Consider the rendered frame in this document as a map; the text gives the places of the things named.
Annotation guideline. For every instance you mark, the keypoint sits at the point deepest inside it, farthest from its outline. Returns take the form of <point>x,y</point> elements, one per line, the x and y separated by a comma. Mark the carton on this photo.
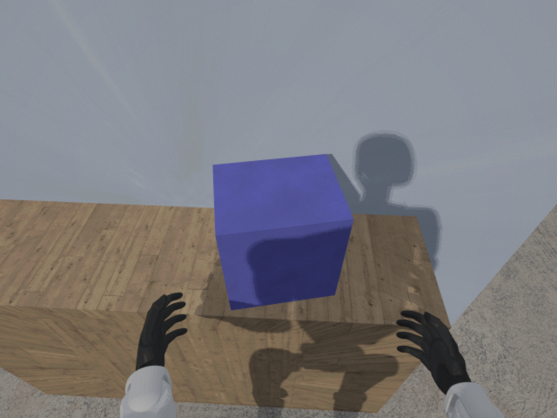
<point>282,227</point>

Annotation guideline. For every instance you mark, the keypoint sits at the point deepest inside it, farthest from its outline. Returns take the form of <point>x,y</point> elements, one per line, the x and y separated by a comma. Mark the robot left forearm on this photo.
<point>148,394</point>

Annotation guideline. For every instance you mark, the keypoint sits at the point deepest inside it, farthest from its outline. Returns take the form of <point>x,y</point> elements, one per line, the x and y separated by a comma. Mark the robot right forearm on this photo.
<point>469,400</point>

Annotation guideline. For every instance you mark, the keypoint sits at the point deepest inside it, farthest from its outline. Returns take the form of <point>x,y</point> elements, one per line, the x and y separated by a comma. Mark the pedestal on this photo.
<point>77,281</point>

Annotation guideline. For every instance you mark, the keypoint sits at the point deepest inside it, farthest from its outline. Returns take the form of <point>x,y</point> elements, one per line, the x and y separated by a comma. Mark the right robot hand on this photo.
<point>440,353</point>

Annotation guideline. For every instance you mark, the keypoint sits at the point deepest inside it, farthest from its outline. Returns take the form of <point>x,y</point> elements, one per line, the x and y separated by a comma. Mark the left robot hand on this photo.
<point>153,340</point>

